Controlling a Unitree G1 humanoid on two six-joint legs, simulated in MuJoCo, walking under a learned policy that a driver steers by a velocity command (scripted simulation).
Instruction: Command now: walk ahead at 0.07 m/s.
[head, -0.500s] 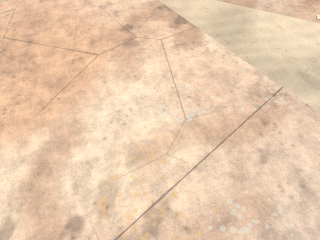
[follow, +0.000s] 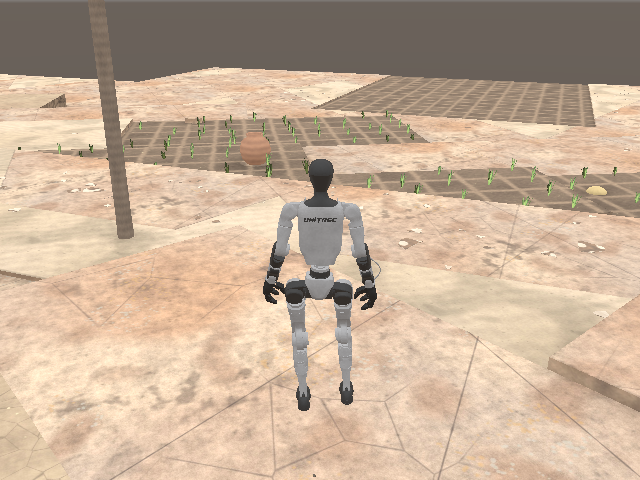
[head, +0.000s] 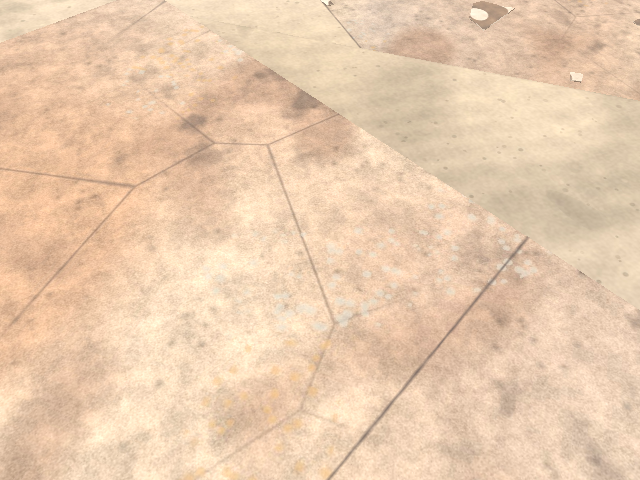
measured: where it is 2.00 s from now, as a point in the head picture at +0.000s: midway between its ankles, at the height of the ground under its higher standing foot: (338, 457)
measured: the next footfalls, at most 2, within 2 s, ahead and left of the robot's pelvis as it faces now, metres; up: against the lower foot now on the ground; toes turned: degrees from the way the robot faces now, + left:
right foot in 1.20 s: +0.18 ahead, -0.18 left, +0.00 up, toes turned -2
left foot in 1.72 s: +0.49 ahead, +0.10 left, +0.00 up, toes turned +21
